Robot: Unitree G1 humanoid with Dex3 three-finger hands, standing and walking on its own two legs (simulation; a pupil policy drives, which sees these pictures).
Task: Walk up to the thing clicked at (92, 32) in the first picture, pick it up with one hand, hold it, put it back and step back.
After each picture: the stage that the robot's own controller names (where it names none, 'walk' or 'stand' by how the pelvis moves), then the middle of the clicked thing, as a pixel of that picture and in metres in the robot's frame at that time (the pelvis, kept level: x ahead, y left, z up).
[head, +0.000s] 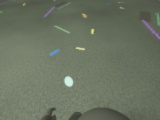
stand; (92, 31) +2.19 +0.04 -0.72
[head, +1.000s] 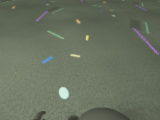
walk; (87, 37) +2.06 +0.11 -0.72
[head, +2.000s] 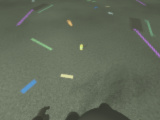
walk; (81, 47) +1.44 +0.20 -0.72
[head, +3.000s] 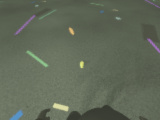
walk; (81, 64) +0.95 +0.18 -0.71
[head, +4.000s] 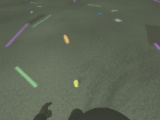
walk; (76, 83) +0.56 +0.26 -0.69
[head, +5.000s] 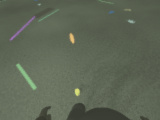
stand; (77, 92) +0.39 +0.22 -0.69
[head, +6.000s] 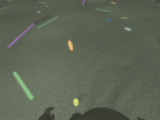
stand; (76, 102) +0.32 +0.21 -0.72
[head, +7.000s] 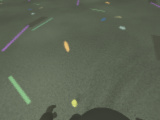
stand; (74, 103) +0.30 +0.23 -0.72
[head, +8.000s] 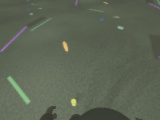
stand; (73, 102) +0.32 +0.24 -0.73
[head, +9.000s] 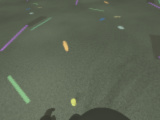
stand; (73, 102) +0.31 +0.24 -0.73
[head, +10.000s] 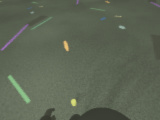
stand; (73, 102) +0.31 +0.24 -0.73
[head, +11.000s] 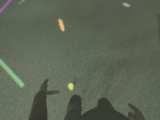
go down; (71, 86) +0.35 +0.23 -0.63
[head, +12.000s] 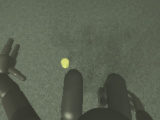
go down; (65, 63) +0.40 +0.25 -0.30
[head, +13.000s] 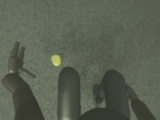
close in; (56, 60) +0.39 +0.27 -0.26
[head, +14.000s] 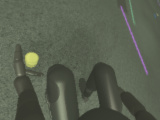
close; (31, 60) +0.38 +0.29 -0.21
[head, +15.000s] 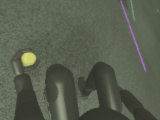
close; (29, 60) +0.37 +0.29 -0.22
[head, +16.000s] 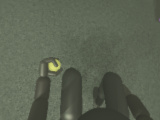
lift; (54, 66) +0.31 +0.27 -0.09
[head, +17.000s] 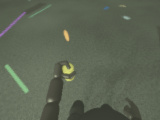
lift; (68, 72) +0.32 +0.17 +0.04
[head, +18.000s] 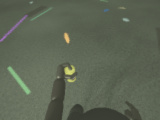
hold; (70, 73) +0.33 +0.17 +0.00
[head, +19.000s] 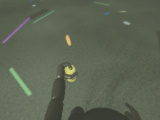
hold; (70, 73) +0.33 +0.17 +0.01
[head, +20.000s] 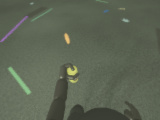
crouch; (73, 74) +0.33 +0.15 +0.00
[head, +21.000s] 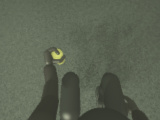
crouch; (58, 57) +0.42 +0.23 -0.10
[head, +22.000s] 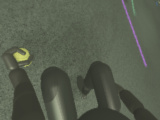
lower; (23, 57) +0.40 +0.30 -0.22
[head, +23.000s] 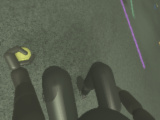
lower; (24, 57) +0.40 +0.30 -0.22
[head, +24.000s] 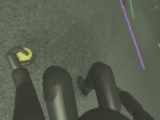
lower; (25, 57) +0.39 +0.30 -0.22
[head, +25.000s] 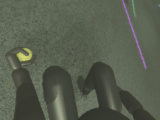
lower; (26, 57) +0.39 +0.30 -0.22
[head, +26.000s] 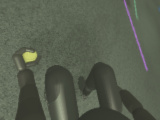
loosen; (30, 58) +0.38 +0.29 -0.22
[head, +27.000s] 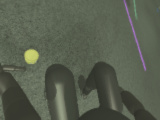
withdraw; (31, 57) +0.38 +0.28 -0.22
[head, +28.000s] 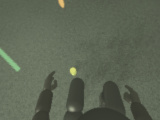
walk; (73, 71) +0.40 +0.21 -0.45
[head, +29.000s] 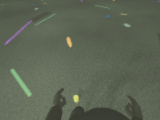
stand; (76, 98) +0.35 +0.20 -0.66
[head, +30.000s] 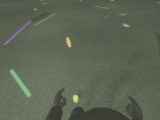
stand; (75, 98) +0.35 +0.20 -0.67
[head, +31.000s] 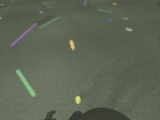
stand; (78, 99) +0.36 +0.19 -0.72
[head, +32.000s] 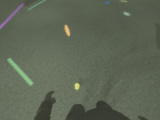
walk; (77, 86) +0.40 +0.15 -0.70
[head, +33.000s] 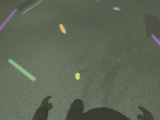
walk; (77, 76) +0.56 +0.20 -0.69
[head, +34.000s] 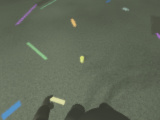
walk; (82, 59) +0.92 +0.20 -0.69
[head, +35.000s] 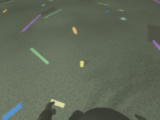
stand; (82, 64) +0.96 +0.21 -0.71
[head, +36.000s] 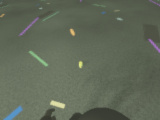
stand; (80, 64) +0.98 +0.23 -0.72
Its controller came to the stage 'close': yes
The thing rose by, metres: 0.71
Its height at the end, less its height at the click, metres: +0.00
